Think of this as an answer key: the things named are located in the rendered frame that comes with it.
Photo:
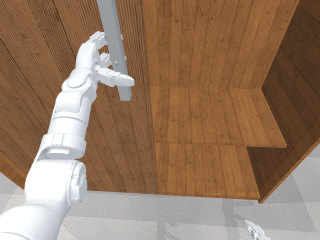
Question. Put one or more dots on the handle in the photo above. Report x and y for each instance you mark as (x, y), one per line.
(111, 27)

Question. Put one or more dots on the robot left hand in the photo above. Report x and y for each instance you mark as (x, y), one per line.
(88, 57)

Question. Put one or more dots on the left robot forearm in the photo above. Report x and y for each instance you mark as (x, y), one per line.
(65, 139)

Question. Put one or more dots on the robot left upper arm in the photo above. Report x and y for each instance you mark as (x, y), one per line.
(53, 187)

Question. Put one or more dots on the robot right hand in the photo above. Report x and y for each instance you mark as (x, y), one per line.
(255, 230)

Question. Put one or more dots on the wardrobe door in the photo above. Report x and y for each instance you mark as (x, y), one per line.
(12, 166)
(39, 43)

